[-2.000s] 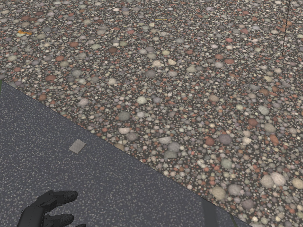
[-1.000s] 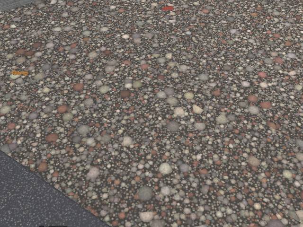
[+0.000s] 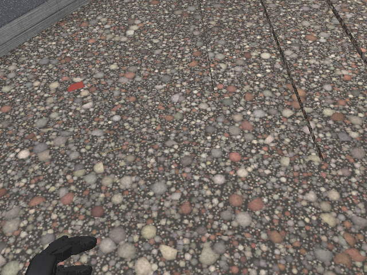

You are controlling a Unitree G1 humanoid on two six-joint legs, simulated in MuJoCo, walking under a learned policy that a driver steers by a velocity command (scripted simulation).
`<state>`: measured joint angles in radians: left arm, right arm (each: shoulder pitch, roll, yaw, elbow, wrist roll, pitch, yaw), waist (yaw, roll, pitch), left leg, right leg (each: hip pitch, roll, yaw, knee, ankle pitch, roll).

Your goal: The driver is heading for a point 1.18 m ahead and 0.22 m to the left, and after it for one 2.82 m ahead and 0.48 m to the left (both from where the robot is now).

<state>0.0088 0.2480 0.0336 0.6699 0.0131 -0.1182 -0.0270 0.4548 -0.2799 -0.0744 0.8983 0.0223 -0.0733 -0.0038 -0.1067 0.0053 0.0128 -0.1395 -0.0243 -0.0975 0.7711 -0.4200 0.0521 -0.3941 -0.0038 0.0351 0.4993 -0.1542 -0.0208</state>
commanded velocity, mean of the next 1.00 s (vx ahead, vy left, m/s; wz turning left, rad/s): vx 0.50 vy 0.00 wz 0.23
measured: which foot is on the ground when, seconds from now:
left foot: up 0.00-0.44, down 0.46-1.00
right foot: down 0.00-0.52, up 0.54-1.00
